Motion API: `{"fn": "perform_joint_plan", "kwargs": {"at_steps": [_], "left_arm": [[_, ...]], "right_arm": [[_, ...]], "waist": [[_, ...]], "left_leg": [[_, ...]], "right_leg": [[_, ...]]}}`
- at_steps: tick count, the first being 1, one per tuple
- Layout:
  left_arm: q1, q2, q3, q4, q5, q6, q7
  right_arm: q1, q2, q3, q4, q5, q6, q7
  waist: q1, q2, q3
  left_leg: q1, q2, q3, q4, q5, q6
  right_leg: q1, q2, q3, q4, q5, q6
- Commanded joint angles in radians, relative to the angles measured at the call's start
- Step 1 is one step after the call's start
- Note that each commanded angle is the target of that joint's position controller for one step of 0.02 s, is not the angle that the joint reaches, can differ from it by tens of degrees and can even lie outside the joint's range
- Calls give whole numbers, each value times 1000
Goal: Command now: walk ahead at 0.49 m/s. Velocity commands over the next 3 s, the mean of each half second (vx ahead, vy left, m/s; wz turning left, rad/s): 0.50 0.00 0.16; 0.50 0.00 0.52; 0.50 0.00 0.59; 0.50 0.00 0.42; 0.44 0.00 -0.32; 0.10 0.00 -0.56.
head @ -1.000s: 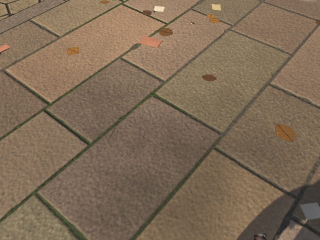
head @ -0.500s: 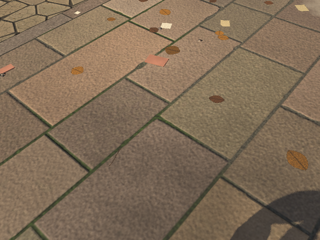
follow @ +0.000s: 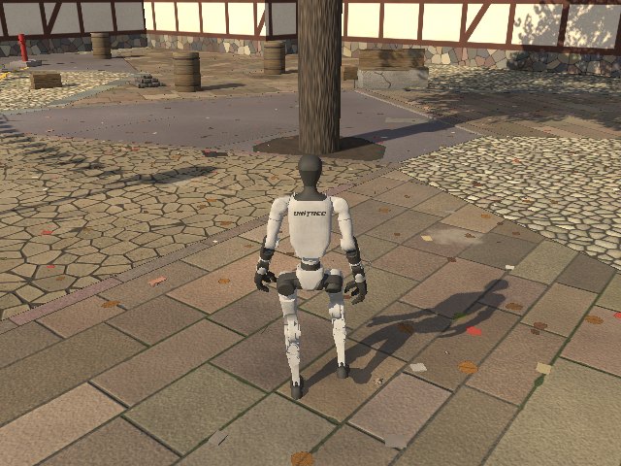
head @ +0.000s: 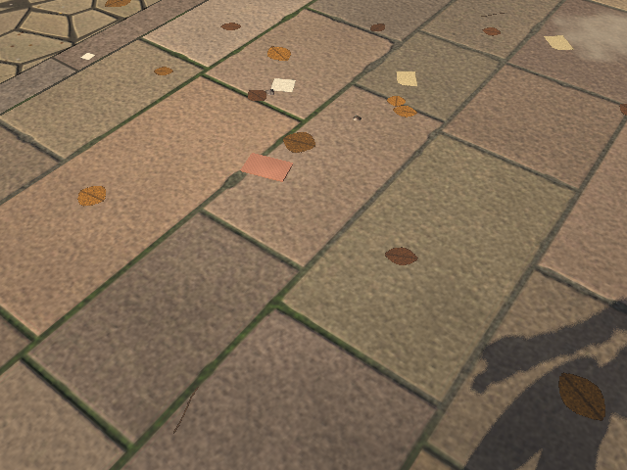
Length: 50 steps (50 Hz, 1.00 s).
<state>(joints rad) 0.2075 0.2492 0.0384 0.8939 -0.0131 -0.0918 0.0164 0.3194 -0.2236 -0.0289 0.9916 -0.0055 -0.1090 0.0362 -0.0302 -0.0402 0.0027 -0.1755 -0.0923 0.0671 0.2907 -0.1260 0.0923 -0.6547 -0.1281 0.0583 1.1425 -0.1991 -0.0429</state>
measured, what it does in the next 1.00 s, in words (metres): walks ahead, turning left: right foot, then left foot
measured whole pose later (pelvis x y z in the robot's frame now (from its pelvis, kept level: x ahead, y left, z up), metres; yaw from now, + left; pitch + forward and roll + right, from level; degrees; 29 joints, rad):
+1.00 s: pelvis +0.52 +0.03 -0.01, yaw +24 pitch +1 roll +0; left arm 0.19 0.27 0.06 0.85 -0.02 -0.13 0.01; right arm 0.21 -0.26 -0.09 0.78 0.02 -0.06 0.04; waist 0.00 -0.01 0.06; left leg -0.37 -0.10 0.03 0.52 -0.18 0.11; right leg -0.42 -0.08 0.03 1.25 -0.38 -0.01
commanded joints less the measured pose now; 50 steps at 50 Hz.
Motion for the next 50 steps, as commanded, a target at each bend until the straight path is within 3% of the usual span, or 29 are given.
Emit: {"fn": "perform_joint_plan", "kwargs": {"at_steps": [1, 5, 10, 12, 13, 14, 15, 16, 17, 18, 19, 20, 22, 24, 29, 33, 37, 38, 40, 41, 42, 43, 44, 45, 46, 47, 48, 49, 50], "left_arm": [[35, 46, 14, -42, 13, 4, 7], [-125, 29, 8, -85, 4, -8, -5], [-252, 39, 2, -133, -9, -16, -35], [-242, 61, 9, -145, -9, -28, -45], [-195, 78, 18, -137, -9, -34, -46], [-86, 110, 36, -107, -7, -39, -43], [110, 176, 65, -55, -2, -43, -35], [275, 293, 94, -31, 20, -40, -27], [311, 250, 82, -17, 24, -34, -31], [234, 165, 57, -33, 21, -36, -30], [140, 121, 42, -54, 15, -37, -30], [61, 89, 31, -60, 12, -37, -34], [8, 55, 24, -48, 21, -41, -38], [23, 66, 31, -26, 28, -46, -33], [60, 102, 43, 2, 34, -38, -7], [102, 133, 51, 14, 24, -25, 10], [158, 150, 60, 34, 10, 0, 13], [155, 157, 63, 33, 5, 6, 13], [124, 186, 71, 21, -1, 16, 16], [109, 203, 76, 14, -4, 23, 19], [88, 217, 78, 7, -7, 30, 20], [72, 214, 75, -3, -10, 31, 20], [96, 133, 51, -34, 26, 18, 15], [156, 41, 19, -90, 13, -25, -2], [11, 131, 38, -114, -25, -64, -15], [-37, 135, 39, -137, -42, -76, -18], [-31, 128, 40, -121, -21, -76, -9], [-16, 142, 52, -113, 2, -65, -2], [5, 144, 57, -114, 8, -48, -4]], "right_arm": [[-37, -131, -20, -53, 1, -17, -20], [43, -158, -25, -37, 16, -4, -36], [117, -169, -31, -4, 26, 16, -39], [118, -175, -35, -2, 28, 27, -42], [102, -185, -39, -6, 29, 33, -43], [78, -183, -36, -14, 26, 37, -43], [61, -148, -22, -32, 14, 36, -41], [128, -44, 8, -63, 5, 22, -35], [178, -22, 17, -50, 31, 0, -33], [109, -142, -16, -57, 58, -10, -34], [40, -156, -23, -78, 61, -8, -38], [7, -141, -27, -82, 50, 1, -45], [29, -102, -37, -78, 41, 31, -46], [38, -67, -38, -83, 43, 53, -42], [-88, -64, -48, -151, 31, 63, -35], [-227, -45, -39, -207, 23, 59, -9], [-335, -38, -33, -272, 28, 58, 17], [-344, -42, -34, -285, 30, 58, 23], [-317, -68, -47, -302, 31, 62, 30], [-262, -92, -61, -299, 33, 64, 30], [-150, -132, -83, -277, 37, 66, 28], [14, -197, -119, -234, 37, 67, 14], [110, -298, -145, -207, 34, 74, -11], [72, -348, -142, -244, 24, 57, -5], [99, -256, -116, -241, 16, 47, 2], [55, -209, -104, -239, 18, 37, 1], [-31, -175, -92, -258, 26, 31, 3], [-92, -143, -82, -274, 24, 30, 1], [-114, -128, -75, -287, 16, 29, -4]], "waist": [[46, 79, 55], [-11, 79, 54], [-50, 93, 83], [-27, 98, 78], [6, 112, 57], [69, 111, 0], [148, 80, -132], [161, -125, -313], [151, -270, -414], [145, -155, -276], [115, -99, -175], [84, -38, -103], [33, -67, -34], [15, -52, -8], [26, -18, 41], [71, 1, 81], [101, 4, 112], [95, -2, 110], [56, -36, 65], [17, -61, 20], [-50, -67, -43], [-135, -35, -129], [-122, 170, -198], [-24, 303, -349], [-97, 150, -319], [-71, 127, -194], [-15, 26, -118], [23, 26, -86], [50, 45, -77]], "left_leg": [[-98, 281, -213, -208, 66, 170], [-5, 267, -167, -193, 84, 127], [145, 323, -176, -127, 60, 114], [172, 345, -213, -72, 87, 100], [169, 345, -222, -24, 157, 92], [148, 308, -202, 93, 300, 72], [34, 241, -153, 330, 323, 39], [-329, 97, -59, 736, -1, -32], [-524, 32, -165, 955, -437, -44], [-598, 92, -229, 1047, -385, -29], [-600, 145, -202, 1037, -288, -21], [-556, 181, -188, 983, -208, -29], [-461, 222, -184, 906, -120, -34], [-460, 221, -176, 899, -73, -37], [-576, 212, -190, 704, 106, -55], [-575, 207, -110, 507, 198, -47], [-613, 196, -48, 411, 121, -19], [-594, 185, -26, 395, 80, -8], [-468, 127, 39, 380, -14, 26], [-375, 87, 68, 386, -66, 47], [-222, 43, 84, 356, -77, 75], [40, 12, 55, 267, -9, 116], [325, 221, -273, 255, 43, 179], [576, 433, -883, 68, -149, 387], [557, 420, -853, -15, -149, 322], [442, 389, -693, -8, -77, 278], [275, 339, -565, -8, 25, 238], [151, 301, -479, -18, 111, 215], [75, 276, -441, -41, 149, 207]], "right_leg": [[-33, -43, 1, -134, 153, 29], [-13, -1, -34, -422, 302, 37], [-8, 31, -45, -578, 229, 23], [55, 47, -41, -630, 150, 0], [134, 68, -55, -652, 115, -10], [286, 99, -78, -680, 98, -28], [565, 48, -28, -654, 124, -69], [986, -216, 317, -667, 82, -184], [1082, -326, 650, -814, -40, -259], [958, -293, 541, -833, -70, -209], [814, -259, 380, -850, -20, -168], [680, -213, 265, -895, 38, -145], [536, -146, 106, -964, 100, -111], [499, -128, 7, -986, 218, -118], [543, -132, -120, -1012, 302, -124], [602, -144, -198, -1022, 292, -111], [740, -179, -245, -963, 366, -100], [760, -185, -259, -935, 426, -93], [769, -181, -293, -829, 731, -73], [767, -178, -303, -733, 895, -63], [739, -163, -314, -570, 986, -49], [619, -116, -327, -333, 880, -11], [305, -36, -312, 6, 195, 32], [-43, 173, -99, 301, -409, 67], [-154, 123, 46, 330, -351, 37], [-192, 82, 32, 266, -255, 11], [-128, 34, 30, 179, -177, 10], [-52, 5, 29, 99, -136, 19], [13, -12, 33, 62, -111, 28]]}}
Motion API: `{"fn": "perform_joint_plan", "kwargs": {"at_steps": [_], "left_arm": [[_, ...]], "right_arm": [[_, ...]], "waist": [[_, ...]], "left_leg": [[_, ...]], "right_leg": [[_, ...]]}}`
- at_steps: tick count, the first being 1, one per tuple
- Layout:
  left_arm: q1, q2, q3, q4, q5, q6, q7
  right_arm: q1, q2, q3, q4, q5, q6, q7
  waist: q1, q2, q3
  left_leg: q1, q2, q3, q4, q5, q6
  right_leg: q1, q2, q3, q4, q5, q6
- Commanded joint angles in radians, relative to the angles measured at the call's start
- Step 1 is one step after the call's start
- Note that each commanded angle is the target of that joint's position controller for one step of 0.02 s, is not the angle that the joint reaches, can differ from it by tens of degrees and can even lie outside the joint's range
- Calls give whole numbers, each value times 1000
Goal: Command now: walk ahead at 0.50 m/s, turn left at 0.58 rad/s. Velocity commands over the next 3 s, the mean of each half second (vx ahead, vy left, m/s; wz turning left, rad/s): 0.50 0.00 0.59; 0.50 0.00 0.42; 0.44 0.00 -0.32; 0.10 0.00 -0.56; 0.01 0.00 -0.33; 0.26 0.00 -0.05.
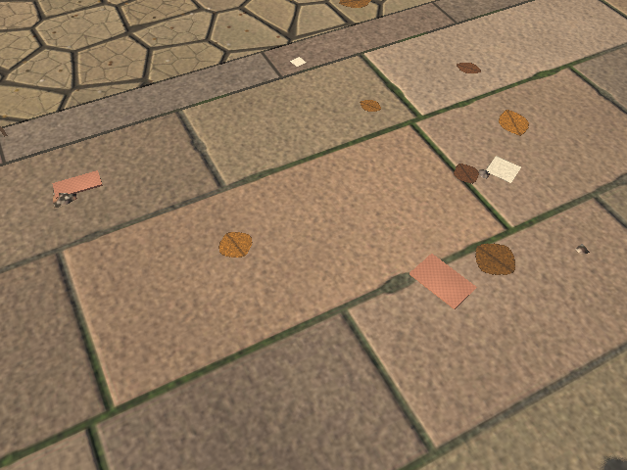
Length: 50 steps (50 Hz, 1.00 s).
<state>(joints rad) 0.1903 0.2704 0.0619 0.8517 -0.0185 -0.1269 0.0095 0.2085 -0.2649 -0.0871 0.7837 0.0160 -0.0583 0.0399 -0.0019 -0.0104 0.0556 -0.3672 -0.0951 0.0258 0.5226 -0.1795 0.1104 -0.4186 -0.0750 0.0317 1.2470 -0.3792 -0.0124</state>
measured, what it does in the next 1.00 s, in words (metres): walks ahead, turning left: right foot, then left foot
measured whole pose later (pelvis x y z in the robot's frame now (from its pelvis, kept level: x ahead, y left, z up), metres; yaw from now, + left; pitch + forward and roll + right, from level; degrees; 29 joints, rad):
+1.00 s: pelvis +0.49 +0.11 +0.00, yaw +30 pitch +2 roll -1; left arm 0.31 0.29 0.05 0.88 -0.03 -0.08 -0.01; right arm 0.13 -0.26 -0.05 0.65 0.01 -0.06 0.03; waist 0.04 0.00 0.04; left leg -0.43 -0.02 0.03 0.58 -0.19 0.05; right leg -0.29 -0.08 -0.02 1.12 -0.48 -0.01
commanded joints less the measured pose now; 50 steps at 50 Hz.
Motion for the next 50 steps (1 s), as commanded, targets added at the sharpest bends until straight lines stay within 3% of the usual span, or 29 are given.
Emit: {"fn": "perform_joint_plan", "kwargs": {"at_steps": [1, 5, 9, 12, 15, 17, 18, 19, 20, 21, 22, 23, 24, 25, 28, 31, 34, 37, 40, 42, 43, 44, 45, 46, 47, 48, 49, 50], "left_arm": [[27, 114, 35, -79, 20, 0, 3], [-89, 77, 26, -130, 37, 22, 10], [-231, 50, 12, -176, 24, 13, -3], [-295, 65, 12, -208, 14, 1, -19], [-290, 98, 22, -223, 11, -16, -33], [-195, 122, 35, -204, 10, -26, -32], [-87, 150, 49, -180, 20, -31, -26], [75, 206, 64, -166, 36, -31, -17], [175, 271, 81, -132, 46, -18, -20], [159, 179, 61, -143, 22, -12, -24], [113, 113, 43, -158, 17, -3, -20], [59, 99, 34, -163, 24, 6, -18], [27, 83, 28, -155, 28, 11, -19], [14, 74, 22, -149, 34, 10, -18], [19, 90, 31, -125, 24, -3, -21], [38, 127, 43, -101, 25, -4, -18], [44, 146, 47, -87, 23, 7, -12], [101, 161, 46, -58, 14, 19, -12], [144, 188, 50, -29, -5, 34, -16], [148, 208, 54, -13, -16, 47, -15], [140, 222, 56, -8, -19, 52, -12], [126, 227, 53, -3, -22, 59, -8], [135, 201, 41, -3, -15, 60, -2], [142, 131, 13, -42, 17, 51, -2], [224, 52, -17, -52, 19, 25, -15], [129, 147, 9, -53, -19, 10, -24], [61, 157, 12, -78, -38, 5, -28], [42, 143, 9, -73, -24, 7, -21]], "right_arm": [[-3, -95, -18, -81, -3, -24, -12], [70, -146, -30, -70, 1, -25, -41], [128, -142, -27, -63, 8, -12, -53], [166, -148, -28, -51, 12, -6, -55], [173, -146, -29, -51, 13, 4, -64], [140, -145, -30, -64, 11, 11, -67], [118, -118, -20, -79, 8, 10, -64], [105, -67, 1, -104, -9, 5, -57], [263, -5, 19, -125, 20, -3, -57], [273, -106, 7, -100, 32, -4, -59], [166, -166, -10, -108, 25, 2, -58], [107, -161, -11, -121, 13, 8, -59], [71, -146, -13, -134, 2, 8, -56], [77, -127, -15, -138, 6, 12, -49], [76, -76, -7, -153, 15, 30, -43], [21, -68, -3, -179, 8, 34, -41], [-44, -62, 3, -190, 10, 26, -26], [-151, -31, 19, -217, 6, 14, -9], [-220, -36, 22, -250, 10, 9, 4], [-221, -58, 15, -262, 5, 7, 10], [-182, -79, 5, -257, 0, 7, 10], [-66, -110, -15, -225, -4, 6, 8], [97, -166, -45, -172, -4, 9, -3], [256, -263, -71, -144, -12, 16, -23], [238, -308, -64, -147, -8, 9, -21], [229, -214, -38, -148, -8, 0, -14], [174, -179, -25, -141, -9, -7, -12], [105, -147, -15, -141, -8, -10, -11]], "waist": [[31, 21, -123], [6, 38, -77], [-53, 93, -57], [-78, 109, -50], [-64, 124, -56], [-8, 156, -81], [47, 145, -148], [116, 52, -290], [51, -302, -425], [62, -250, -373], [88, -133, -234], [70, -53, -151], [50, -43, -90], [24, -69, -72], [10, -91, -55], [16, -63, -50], [37, -56, -40], [80, -41, -8], [90, -49, 29], [63, -68, 22], [29, -89, -12], [-47, -90, -83], [-119, -69, -181], [-162, 91, -317], [-73, 261, -447], [-120, 143, -397], [-104, 128, -253], [-65, 66, -186]], "left_leg": [[226, 265, -382, -288, 238, 192], [152, 221, -297, -306, 327, 179], [146, 176, -280, -282, 195, 121], [184, 201, -339, -242, 146, 110], [263, 236, -427, -160, 136, 97], [269, 226, -455, -86, 211, 75], [233, 173, -424, 31, 274, 45], [99, 112, -343, 304, 158, 8], [-271, -29, -224, 625, -363, -63], [-410, 53, -244, 778, -398, -72], [-445, 91, -225, 817, -301, -79], [-411, 128, -187, 800, -222, -86], [-385, 156, -180, 752, -174, -88], [-338, 184, -175, 719, -147, -85], [-323, 207, -141, 656, -106, -92], [-382, 219, -142, 551, -9, -107], [-370, 215, -111, 394, 134, -105], [-315, 190, -60, 232, 192, -91], [-301, 169, -27, 133, 119, -67], [-255, 141, 1, 85, 24, -36], [-172, 111, 26, 59, -11, -16], [4, 71, 55, -1, 32, 11], [272, 53, 45, -13, 93, 38], [622, 276, -275, 11, 116, 123], [777, 475, -742, -130, 4, 261], [729, 461, -701, -176, -21, 226], [593, 429, -521, -187, 69, 185], [457, 386, -409, -204, 137, 152]], "right_leg": [[-201, -65, 52, -84, 84, 13], [-233, -32, 18, -305, 242, 67], [-183, 32, 14, -602, 447, 64], [-147, 60, 21, -700, 466, 52], [-108, 74, 42, -766, 378, 26], [19, 86, 24, -807, 321, -6], [192, 64, 29, -827, 337, -40], [465, -98, 176, -799, 304, -106], [811, -329, 634, -872, 127, -271], [787, -359, 754, -926, -82, -263], [656, -315, 593, -943, -80, -214], [516, -271, 454, -961, 33, -184], [408, -229, 361, -987, 135, -174], [341, -196, 281, -1013, 192, -160], [283, -177, 145, -1074, 296, -176], [318, -194, 59, -1092, 405, -190], [351, -175, -46, -1093, 452, -166], [361, -171, -100, -1094, 443, -157], [428, -207, -106, -1081, 458, -156], [479, -230, -114, -1025, 611, -147], [492, -228, -132, -954, 786, -136], [472, -203, -172, -811, 935, -113], [355, -158, -209, -610, 922, -79], [39, -86, -232, -251, 529, -24], [-231, 67, -75, 14, -223, 6], [-329, 26, 40, 97, -199, -5], [-371, -13, 22, 78, -114, -17], [-335, -53, 19, 14, -27, -17]]}}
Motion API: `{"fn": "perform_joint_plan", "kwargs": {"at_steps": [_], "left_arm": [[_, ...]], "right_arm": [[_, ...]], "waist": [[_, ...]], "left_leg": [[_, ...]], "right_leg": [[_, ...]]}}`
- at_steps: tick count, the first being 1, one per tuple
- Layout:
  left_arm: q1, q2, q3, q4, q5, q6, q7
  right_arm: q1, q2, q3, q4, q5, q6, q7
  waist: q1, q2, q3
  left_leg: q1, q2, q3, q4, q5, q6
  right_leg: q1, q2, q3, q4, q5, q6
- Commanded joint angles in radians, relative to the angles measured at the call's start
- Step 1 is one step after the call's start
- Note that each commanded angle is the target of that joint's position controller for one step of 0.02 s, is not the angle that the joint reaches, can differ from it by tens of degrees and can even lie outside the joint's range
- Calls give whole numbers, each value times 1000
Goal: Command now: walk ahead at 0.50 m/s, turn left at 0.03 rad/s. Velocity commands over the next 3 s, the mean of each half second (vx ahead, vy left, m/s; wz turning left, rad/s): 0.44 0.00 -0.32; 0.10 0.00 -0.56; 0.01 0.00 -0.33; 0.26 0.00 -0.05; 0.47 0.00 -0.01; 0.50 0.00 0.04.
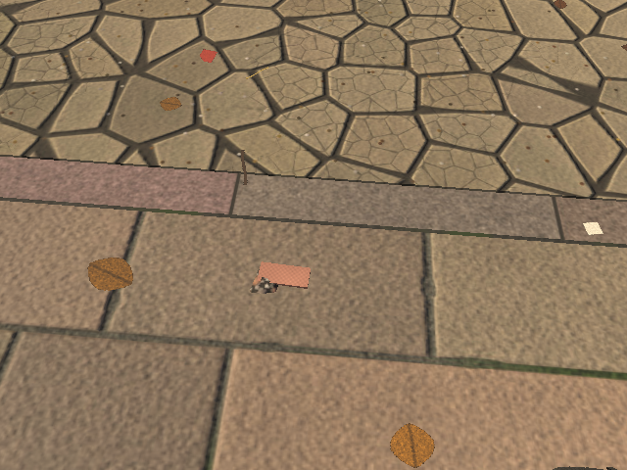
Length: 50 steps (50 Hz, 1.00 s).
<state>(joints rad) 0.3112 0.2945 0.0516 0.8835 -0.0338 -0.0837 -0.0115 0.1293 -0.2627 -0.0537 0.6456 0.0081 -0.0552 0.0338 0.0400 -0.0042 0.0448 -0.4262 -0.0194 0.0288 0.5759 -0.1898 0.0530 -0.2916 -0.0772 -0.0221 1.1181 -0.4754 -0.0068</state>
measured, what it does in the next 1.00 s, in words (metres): walks ahead, turning right: right foot, then left foot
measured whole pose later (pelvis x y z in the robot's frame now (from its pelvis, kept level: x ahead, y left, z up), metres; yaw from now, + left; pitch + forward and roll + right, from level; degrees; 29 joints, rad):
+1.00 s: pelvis +0.39 -0.05 +0.00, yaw -32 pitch +3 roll +0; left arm 0.16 0.32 0.08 0.62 -0.01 0.04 0.02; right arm 0.16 -0.28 -0.06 0.71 -0.03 -0.03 -0.02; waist 0.01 -0.04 0.00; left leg -0.36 -0.02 -0.07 0.53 -0.22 0.00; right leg -0.45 0.16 0.19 0.82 -0.47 -0.01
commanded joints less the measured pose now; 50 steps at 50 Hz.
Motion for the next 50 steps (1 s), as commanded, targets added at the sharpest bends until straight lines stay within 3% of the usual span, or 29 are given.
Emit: {"fn": "perform_joint_plan", "kwargs": {"at_steps": [1, 2, 4, 6, 9, 13, 16, 18, 20, 21, 22, 23, 24, 25, 26, 27, 28, 29, 31, 34, 38, 41, 44, 45, 46, 47, 48, 49, 50], "left_arm": [[-71, 119, 26, -97, 7, -26, 2], [-33, 107, 27, -85, 6, -10, -1], [0, 74, 24, -70, 2, 18, 1], [-41, 65, 25, -82, 3, 31, 7], [-102, 56, 27, -102, 9, 27, 4], [-218, 24, 11, -142, 16, 19, -20], [-295, 12, 2, -190, 17, 18, -39], [-312, 20, 4, -222, 25, 15, -56], [-235, 55, 22, -229, 30, 14, -66], [-125, 91, 41, -208, 27, 14, -66], [11, 145, 68, -179, 28, 13, -53], [85, 234, 89, -174, 32, 21, -26], [23, 309, 88, -219, 57, 18, -19], [45, 241, 79, -241, 52, 27, -22], [-21, 190, 67, -256, 39, 31, -20], [-72, 152, 58, -255, 17, 36, -17], [-110, 123, 48, -264, 10, 42, -9], [-130, 123, 46, -274, 24, 49, -5], [-152, 144, 55, -283, 40, 52, -3], [-143, 171, 64, -283, 34, 62, 15], [-162, 171, 64, -301, 20, 97, 40], [-157, 170, 64, -309, 25, 112, 45], [-148, 162, 63, -316, 23, 118, 41], [-161, 156, 61, -322, 17, 120, 41], [-172, 145, 58, -328, 10, 123, 43], [-138, 104, 46, -333, 16, 124, 42], [-65, 64, 36, -346, 20, 118, 37], [-86, 152, 59, -350, 31, 105, 33], [-83, 207, 80, -328, 23, 106, 31]], "right_arm": [[134, -114, -39, -5, -5, -19, -3], [107, -97, -34, -3, -12, -26, -2], [95, -100, -38, 17, -15, -48, -5], [107, -110, -43, 41, -25, -61, -13], [132, -112, -42, 71, -28, -63, -28], [151, -135, -45, 98, -20, -60, -41], [201, -150, -51, 133, -9, -42, -47], [181, -164, -54, 135, -4, -19, -57], [158, -195, -60, 123, 2, 2, -75], [144, -206, -62, 117, 3, 11, -82], [122, -202, -58, 107, 10, 13, -86], [162, -146, -37, 85, -16, -1, -81], [296, -36, 1, 53, -42, -28, -59], [249, -153, -18, 71, -16, -47, -40], [148, -167, -21, 35, 15, -47, -39], [101, -152, -19, 30, 3, -39, -51], [83, -158, -25, 30, -12, -22, -65], [98, -162, -29, 27, -13, -3, -67], [137, -128, -23, 29, -19, 17, -73], [121, -111, -16, 29, -26, 26, -86], [39, -114, -17, 9, -17, 40, -83], [-10, -115, -19, -8, -11, 32, -74], [-8, -126, -26, -13, -7, 10, -62], [20, -128, -31, -5, -5, 3, -57], [57, -136, -37, 7, -5, -3, -54], [77, -192, -52, 5, -19, -3, -58], [28, -274, -70, -9, -43, 13, -66], [69, -231, -67, -4, -57, 18, -63], [48, -183, -54, -18, -48, 19, -64]], "waist": [[-73, 70, -126], [-40, 93, -117], [-14, 86, -97], [-20, 69, -50], [-39, 60, -21], [-85, 49, 20], [-119, 38, 50], [-105, 50, 53], [-58, 104, -31], [-3, 115, -94], [75, 88, -163], [83, -74, -263], [-39, -289, -438], [53, -112, -589], [48, -70, -457], [15, 28, -295], [-12, 33, -219], [-46, 11, -180], [-77, -33, -164], [-73, -54, -210], [-49, -96, -209], [-27, -139, -172], [-24, -168, -173], [-45, -169, -174], [-68, -162, -169], [-52, -72, -194], [27, 229, -166], [-22, 287, -179], [-25, 184, -166]], "left_leg": [[407, 276, -328, -292, 197, 192], [335, 261, -281, -332, 198, 183], [269, 255, -209, -395, 223, 189], [253, 252, -136, -430, 255, 179], [300, 238, -44, -442, 285, 149], [345, 238, 51, -460, 285, 114], [463, 275, 83, -422, 341, 106], [505, 281, 115, -328, 571, 85], [524, 270, 136, -167, 925, 51], [507, 253, 143, -25, 1006, 30], [423, 207, 160, 182, 918, -10], [177, 128, 160, 506, 402, -71], [-192, -88, 15, 905, -503, -142], [-211, -34, -185, 968, -467, -122], [-261, 15, -173, 909, -394, -99], [-286, 52, -139, 811, -332, -98], [-255, 76, -129, 739, -293, -103], [-183, 81, -128, 697, -269, -103], [-120, 68, -107, 599, -246, -120], [-113, 44, -107, 463, -163, -148], [-101, 22, -129, 320, -52, -155], [-81, 3, -143, 202, -62, -145], [-18, -16, -146, 58, -101, -123], [39, -17, -139, -47, -55, -109], [130, 4, -131, -180, 58, -90], [260, 155, -236, -213, 144, -34], [354, 360, -451, -211, 445, 109], [336, 464, -586, -234, 516, 237], [317, 424, -493, -216, 488, 224]], "right_leg": [[-414, -75, 77, 92, 127, -17], [-351, -92, 91, 74, 175, -12], [-322, -85, 99, 52, 231, 4], [-377, -73, 128, -4, 309, 18], [-439, -44, 153, -154, 469, 23], [-417, -22, 78, -368, 614, 7], [-466, -15, 41, -453, 565, -17], [-446, 15, -13, -499, 477, -37], [-306, 88, -81, -499, 389, -66], [-176, 129, -95, -518, 378, -87], [31, 153, -73, -615, 500, -121], [323, -14, 154, -595, 877, -190], [657, -317, 689, -591, 1283, -454], [673, -298, 674, -637, 1172, -458], [567, -246, 531, -650, 1048, -399], [394, -184, 435, -686, 948, -341], [254, -150, 389, -720, 888, -314], [130, -125, 366, -756, 853, -305], [17, -96, 329, -777, 898, -300], [10, -72, 309, -753, 921, -278], [-6, -32, 360, -756, 541, -216], [2, -26, 429, -751, 380, -202], [62, -33, 500, -689, 489, -193], [69, -20, 512, -660, 517, -177], [44, 10, 505, -625, 488, -147], [-41, 65, 449, -515, 287, -98], [-243, 234, 249, -323, -97, -29], [-339, 208, 181, -84, -201, 22], [-342, 163, 183, 41, -132, 45]]}}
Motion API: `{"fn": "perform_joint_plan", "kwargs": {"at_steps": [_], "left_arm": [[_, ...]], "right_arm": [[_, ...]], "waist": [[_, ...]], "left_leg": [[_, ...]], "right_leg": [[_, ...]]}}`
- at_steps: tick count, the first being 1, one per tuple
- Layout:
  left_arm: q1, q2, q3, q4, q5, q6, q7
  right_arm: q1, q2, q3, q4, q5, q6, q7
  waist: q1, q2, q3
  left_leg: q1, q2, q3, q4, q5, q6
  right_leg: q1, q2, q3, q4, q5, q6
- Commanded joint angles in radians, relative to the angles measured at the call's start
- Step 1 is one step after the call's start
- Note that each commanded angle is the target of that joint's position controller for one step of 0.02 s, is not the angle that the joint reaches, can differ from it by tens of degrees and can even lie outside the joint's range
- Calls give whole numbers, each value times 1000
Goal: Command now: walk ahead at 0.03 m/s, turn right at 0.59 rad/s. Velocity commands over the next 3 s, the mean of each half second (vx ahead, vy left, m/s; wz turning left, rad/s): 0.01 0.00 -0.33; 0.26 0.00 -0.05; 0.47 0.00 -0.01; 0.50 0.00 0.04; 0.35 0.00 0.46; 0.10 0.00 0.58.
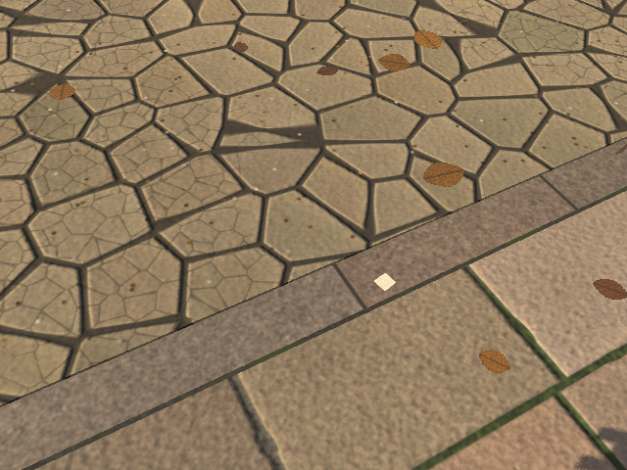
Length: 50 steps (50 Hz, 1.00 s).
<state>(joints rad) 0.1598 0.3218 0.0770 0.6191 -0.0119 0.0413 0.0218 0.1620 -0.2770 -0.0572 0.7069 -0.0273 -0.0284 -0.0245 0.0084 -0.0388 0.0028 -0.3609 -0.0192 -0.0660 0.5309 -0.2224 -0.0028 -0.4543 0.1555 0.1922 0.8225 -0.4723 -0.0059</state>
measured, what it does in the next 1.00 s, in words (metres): walks ahead: right foot, then left foot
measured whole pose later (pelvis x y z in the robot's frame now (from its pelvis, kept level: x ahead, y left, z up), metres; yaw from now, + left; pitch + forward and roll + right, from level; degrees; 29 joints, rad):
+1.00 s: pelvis +0.08 -0.07 +0.00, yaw -8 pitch +1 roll +0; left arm 0.21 0.28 0.07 0.72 -0.01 -0.07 -0.02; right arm 0.38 -0.29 -0.05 0.86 0.03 -0.05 -0.01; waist -0.03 0.03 0.01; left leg -0.23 0.05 -0.06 0.82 -0.46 -0.01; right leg -0.31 0.02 -0.05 0.57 -0.27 -0.05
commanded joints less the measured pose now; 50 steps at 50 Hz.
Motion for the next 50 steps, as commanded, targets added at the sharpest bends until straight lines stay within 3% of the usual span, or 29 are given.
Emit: {"fn": "perform_joint_plan", "kwargs": {"at_steps": [1, 3, 5, 7, 9, 12, 15, 16, 17, 18, 19, 21, 22, 24, 27, 29, 31, 32, 34, 36, 37, 39, 42, 44, 46, 47, 48, 49, 50], "left_arm": [[73, 170, 58, -41, -5, -7, 1], [72, 117, 46, -37, -8, 17, 2], [27, 70, 30, -60, -13, 19, -2], [-10, 44, 18, -80, -8, 13, -4], [-18, 30, 9, -86, -1, 9, -10], [-5, 46, 12, -78, 0, 10, -18], [64, 36, 13, -40, 6, 6, -26], [73, 66, 16, -47, 14, 5, -21], [76, 152, 28, -67, 26, 8, -6], [54, 104, 11, -59, 51, -8, -16], [21, 72, 1, -62, 56, -27, -22], [-21, 62, -4, -41, 42, -49, -21], [-41, 65, -4, -33, 31, -54, -19], [-52, 46, -10, -18, 29, -52, -15], [-42, 30, -14, 5, 26, -43, -13], [-35, 28, -17, 26, 12, -35, -12], [2, 51, -10, 44, 14, -36, -13], [-2, 41, -12, 33, 21, -40, -16], [-48, 34, -12, 16, 4, -57, -11], [-72, -13, -16, -2, -14, -87, -15], [-107, 6, -9, -15, -20, -101, -19], [-131, 12, -4, -28, -24, -122, -31], [-124, -12, -13, -11, -11, -133, -54], [-38, -11, -6, 28, -6, -128, -64], [103, 18, 15, 80, -10, -113, -56], [202, 47, 28, 102, -15, -108, -46], [335, 142, 49, 116, -2, -106, -29], [371, 212, 58, 115, 8, -115, -40], [290, 145, 35, 105, 4, -127, -43]], "right_arm": [[-20, -134, -42, -85, 1, -3, -9], [-48, -115, -33, -92, 20, 8, -16], [-25, -128, -37, -83, 11, 20, -21], [0, -144, -43, -72, 9, 28, -23], [-10, -165, -50, -68, 17, 32, -17], [-7, -179, -52, -53, 33, 32, -4], [-3, -154, -38, -27, 57, 32, 2], [43, -118, -24, -10, 43, 24, 7], [67, -47, 1, -28, -12, 13, 19], [-18, -75, -6, -53, 1, 13, 7], [-43, -129, -20, -48, 17, 19, 0], [-10, -130, -32, -8, 21, 34, -8], [7, -129, -34, 1, 16, 41, -11], [36, -92, -24, 19, 22, 40, -6], [14, -68, -11, 24, 30, 36, -1], [53, -58, -4, 47, 28, 33, 4], [74, -103, -13, 56, 21, 27, 3], [90, -139, -22, 61, 27, 21, 1], [125, -136, -27, 75, 34, -4, 6], [196, -166, -33, 97, 31, -26, 10], [201, -178, -37, 96, 33, -31, 8], [218, -177, -37, 93, 35, -43, 5], [163, -179, -38, 83, 54, -34, 10], [132, -188, -40, 76, 61, -22, 16], [133, -159, -30, 76, 58, -22, 20], [117, -121, -16, 71, 51, -29, 23], [86, -37, 11, 37, 26, -38, 25], [103, -42, 8, -8, 54, -59, 15], [97, -118, -12, 1, 75, -72, 14]], "waist": [[15, 164, -102], [12, 159, -69], [-13, 191, -57], [-35, 219, -83], [-39, 238, -108], [-44, 257, -112], [1, 221, -89], [-10, 145, -116], [-53, -138, -152], [-1, -217, -125], [5, -157, -75], [-12, -134, -51], [-20, -125, -44], [-34, -102, -60], [-11, -104, -71], [-29, -88, -82], [-14, -67, -31], [-4, -13, 13], [-37, 108, 93], [-55, 291, 118], [-71, 284, 158], [-81, 216, 132], [-67, 194, 80], [-20, 196, 36], [43, 160, -9], [96, 123, -48], [139, -122, -103], [120, -286, -128], [85, -157, -27]], "left_leg": [[237, 348, -288, -153, 477, 226], [219, 282, -167, -154, 448, 188], [219, 244, -96, -177, 429, 191], [258, 258, -83, -170, 450, 211], [247, 272, -63, -162, 458, 219], [235, 292, -76, -150, 428, 226], [155, 251, -45, -86, 309, 156], [66, 213, -11, -31, 172, 78], [-93, 107, 99, 164, -181, -23], [-99, 85, 51, 221, -378, -54], [-90, 98, 29, 300, -365, -66], [-103, 97, 16, 344, -304, -79], [-89, 101, 8, 353, -267, -88], [-20, 92, 23, 312, -227, -94], [40, 79, 45, 150, -178, -91], [151, 51, 87, -49, -20, -68], [214, 49, 82, -26, -71, -19], [186, 62, 68, -12, -200, 26], [75, 116, -59, -147, -460, 107], [167, 297, -364, -330, -593, 209], [187, 369, -471, -367, -543, 254], [304, 392, -468, -363, -395, 259], [258, 272, -221, -346, -175, 181], [139, 219, -111, -311, -87, 165], [30, 193, -67, -210, -39, 137], [-31, 160, -20, -71, -1, 99], [-183, 73, 76, 308, -128, 25], [-396, -16, 23, 560, -335, 7], [-495, 61, -33, 686, -300, 29]], "right_leg": [[-184, -86, -47, 382, -70, 63], [-197, -103, -81, 428, 11, 94], [-177, -112, -136, 338, 55, 104], [-134, -124, -150, 219, 38, 106], [-36, -141, -170, 85, 22, 93], [72, -138, -203, -88, 56, 69], [274, -114, -234, -452, 313, 4], [410, -190, -128, -476, 437, -27], [521, -421, 122, -438, 757, -109], [339, -507, 191, -480, 690, -254], [300, -464, 162, -506, 606, -265], [296, -393, 84, -499, 570, -209], [285, -386, 67, -487, 631, -201], [267, -353, 11, -464, 707, -193], [298, -342, 13, -437, 693, -199], [266, -311, 21, -465, 319, -175], [153, -272, 46, -482, -98, -132], [91, -236, 19, -467, -192, -114], [47, -157, -106, -306, -180, -67], [-84, -94, -236, -53, -22, -32], [-169, -133, -193, 16, -26, -44], [-283, -191, -145, 93, -76, -66], [-75, -179, -214, -140, 57, -65], [173, -123, -281, -261, 244, -43], [404, -91, -296, -311, 296, -41], [527, -139, -233, -333, 270, -61], [655, -375, 101, -456, 171, -140], [698, -538, 542, -624, -62, -294], [627, -553, 529, -643, -176, -304]]}}
Next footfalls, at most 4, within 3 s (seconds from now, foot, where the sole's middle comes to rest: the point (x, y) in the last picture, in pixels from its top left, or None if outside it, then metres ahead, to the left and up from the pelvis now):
0.32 right None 0.02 -0.14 -0.77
0.62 left None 0.04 0.11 -0.77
0.94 right None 0.12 -0.17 -0.77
1.42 left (319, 455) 0.50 0.00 -0.77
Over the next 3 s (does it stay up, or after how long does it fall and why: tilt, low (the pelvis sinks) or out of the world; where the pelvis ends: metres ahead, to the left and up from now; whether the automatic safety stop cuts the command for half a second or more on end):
stays up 0.94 -0.17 0.00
